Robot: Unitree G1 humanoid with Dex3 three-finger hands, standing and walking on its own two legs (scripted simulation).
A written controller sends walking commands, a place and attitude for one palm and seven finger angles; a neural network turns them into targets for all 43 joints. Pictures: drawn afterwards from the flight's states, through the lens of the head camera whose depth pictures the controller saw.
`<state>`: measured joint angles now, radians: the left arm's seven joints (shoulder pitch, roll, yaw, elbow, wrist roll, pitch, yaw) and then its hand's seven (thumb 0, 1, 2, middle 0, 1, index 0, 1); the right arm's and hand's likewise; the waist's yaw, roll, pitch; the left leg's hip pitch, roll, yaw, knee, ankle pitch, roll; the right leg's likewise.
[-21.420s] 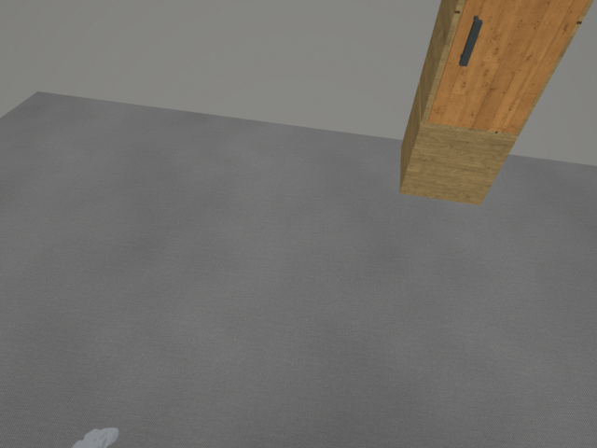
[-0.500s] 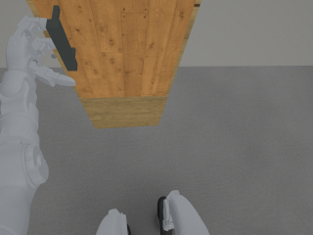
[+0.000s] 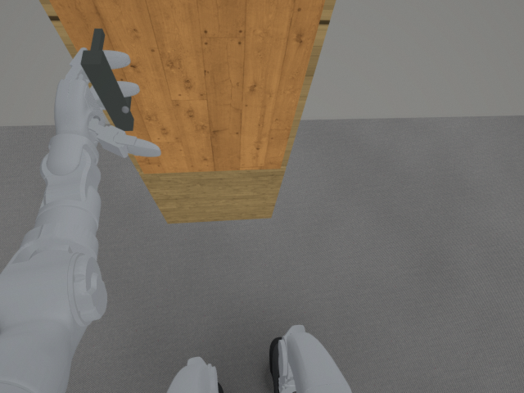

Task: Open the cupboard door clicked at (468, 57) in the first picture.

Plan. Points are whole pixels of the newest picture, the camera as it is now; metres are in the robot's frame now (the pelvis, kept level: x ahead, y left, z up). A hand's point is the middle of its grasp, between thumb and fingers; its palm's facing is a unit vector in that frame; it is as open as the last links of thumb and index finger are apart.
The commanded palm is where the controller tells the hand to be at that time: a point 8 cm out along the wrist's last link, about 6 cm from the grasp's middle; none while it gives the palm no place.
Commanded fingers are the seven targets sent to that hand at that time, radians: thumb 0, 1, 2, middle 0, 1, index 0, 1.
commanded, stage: slide the fingers in behind the handle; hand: left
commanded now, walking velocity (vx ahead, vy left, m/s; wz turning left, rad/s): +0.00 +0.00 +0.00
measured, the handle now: (112, 83) +0.57 +0.17 +0.06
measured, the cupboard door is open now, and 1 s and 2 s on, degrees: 0 0 32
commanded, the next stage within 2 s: close the thumb around the handle in 0.32 s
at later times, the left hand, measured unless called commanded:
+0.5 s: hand (123, 112) +0.51 +0.15 +0.07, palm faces -0.03 -1.00 -0.04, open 14.0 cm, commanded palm +0.48 +0.20 +0.06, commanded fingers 0.00 -0.22 0.42 -0.32 -1.23 -0.32 -1.23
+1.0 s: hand (118, 111) +0.51 +0.16 +0.06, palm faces -0.04 -1.00 -0.02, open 6.2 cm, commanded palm +0.49 +0.20 +0.06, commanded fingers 0.00 0.90 0.90 -0.40 -1.35 -0.40 -1.35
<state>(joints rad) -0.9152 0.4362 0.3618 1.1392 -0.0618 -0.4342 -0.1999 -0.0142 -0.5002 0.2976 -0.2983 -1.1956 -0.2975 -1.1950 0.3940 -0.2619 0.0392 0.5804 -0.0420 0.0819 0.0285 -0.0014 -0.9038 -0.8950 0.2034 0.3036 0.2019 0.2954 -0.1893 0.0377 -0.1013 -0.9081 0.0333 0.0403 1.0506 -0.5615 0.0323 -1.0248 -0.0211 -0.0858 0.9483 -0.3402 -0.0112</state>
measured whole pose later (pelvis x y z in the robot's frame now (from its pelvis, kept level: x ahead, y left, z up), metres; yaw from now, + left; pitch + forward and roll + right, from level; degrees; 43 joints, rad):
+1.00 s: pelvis -0.01 +0.00 +0.00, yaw +0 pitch +24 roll -2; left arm -0.94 0.46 0.38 1.17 -0.07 -0.44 -0.22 0.00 0.63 0.78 -0.38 -1.32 -0.38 -1.32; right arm 0.40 -0.28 0.04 0.59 -0.04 0.06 0.02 0.00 -0.90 -0.90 0.20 0.30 0.20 0.30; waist -0.20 0.04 -0.10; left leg -0.93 0.03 0.04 1.07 -0.56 0.04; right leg -1.05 -0.02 -0.08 0.96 -0.33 -0.01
